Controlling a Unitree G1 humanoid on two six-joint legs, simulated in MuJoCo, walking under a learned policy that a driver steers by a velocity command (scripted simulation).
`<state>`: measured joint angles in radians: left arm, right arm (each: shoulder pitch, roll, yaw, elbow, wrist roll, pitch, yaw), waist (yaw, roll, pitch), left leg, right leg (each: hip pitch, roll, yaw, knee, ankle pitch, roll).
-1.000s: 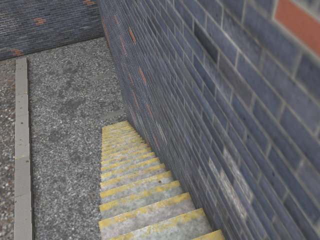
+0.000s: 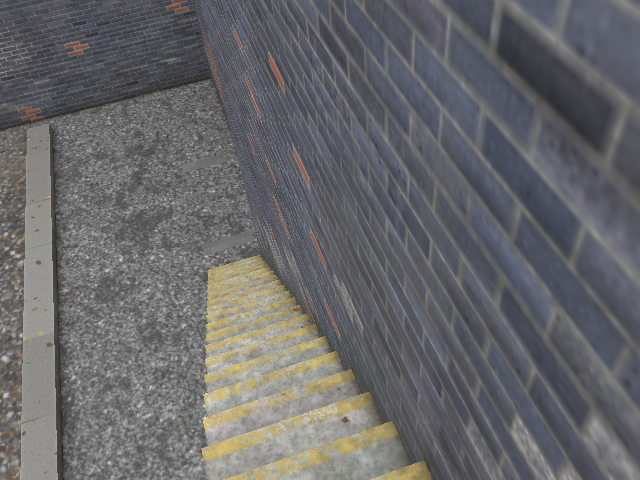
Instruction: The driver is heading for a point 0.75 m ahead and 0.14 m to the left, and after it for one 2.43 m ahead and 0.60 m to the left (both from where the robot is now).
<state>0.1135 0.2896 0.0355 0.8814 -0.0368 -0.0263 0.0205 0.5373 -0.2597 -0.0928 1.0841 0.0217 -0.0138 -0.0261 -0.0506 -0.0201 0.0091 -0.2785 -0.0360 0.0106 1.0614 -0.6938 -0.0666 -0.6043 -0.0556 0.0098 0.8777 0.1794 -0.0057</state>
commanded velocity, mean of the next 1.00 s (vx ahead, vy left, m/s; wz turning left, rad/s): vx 0.45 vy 0.14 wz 0.00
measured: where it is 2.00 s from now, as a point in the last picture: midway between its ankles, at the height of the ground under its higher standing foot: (272, 465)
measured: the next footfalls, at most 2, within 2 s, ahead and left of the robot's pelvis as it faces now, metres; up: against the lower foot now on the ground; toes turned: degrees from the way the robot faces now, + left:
right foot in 0.08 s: +0.12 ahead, -0.09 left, -0.20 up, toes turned -3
left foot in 0.40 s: +0.19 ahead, +0.25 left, -0.22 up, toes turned -7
